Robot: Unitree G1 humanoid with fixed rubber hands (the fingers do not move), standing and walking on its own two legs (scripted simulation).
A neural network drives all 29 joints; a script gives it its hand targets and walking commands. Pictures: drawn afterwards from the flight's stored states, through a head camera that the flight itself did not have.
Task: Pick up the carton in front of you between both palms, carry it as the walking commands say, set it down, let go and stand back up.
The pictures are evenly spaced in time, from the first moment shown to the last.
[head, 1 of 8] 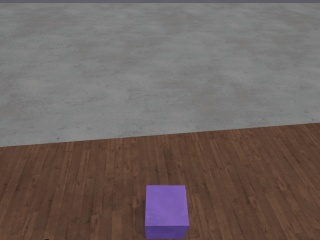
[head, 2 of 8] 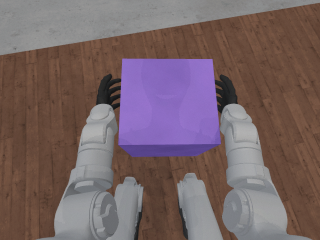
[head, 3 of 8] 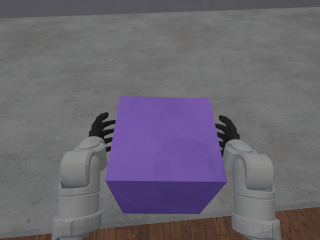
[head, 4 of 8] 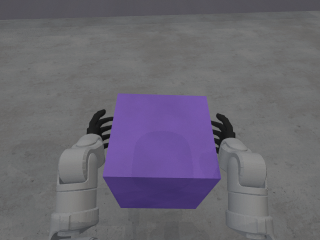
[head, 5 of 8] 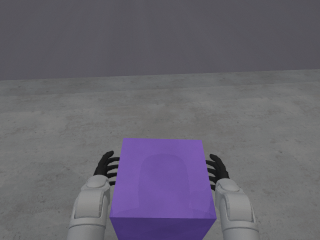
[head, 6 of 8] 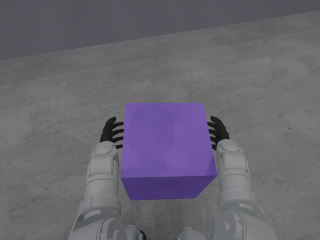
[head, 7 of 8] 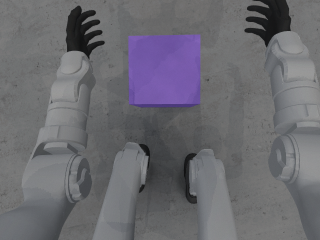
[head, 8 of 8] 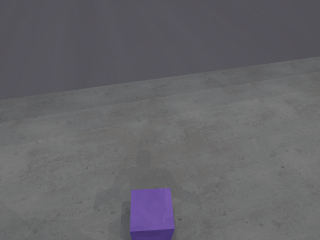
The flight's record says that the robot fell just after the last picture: no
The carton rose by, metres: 0.70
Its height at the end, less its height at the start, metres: -0.08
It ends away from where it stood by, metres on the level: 3.11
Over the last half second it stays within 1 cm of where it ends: yes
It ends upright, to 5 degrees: yes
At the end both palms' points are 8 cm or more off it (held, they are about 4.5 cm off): yes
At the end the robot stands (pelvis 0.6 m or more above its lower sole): yes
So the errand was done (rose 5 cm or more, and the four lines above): yes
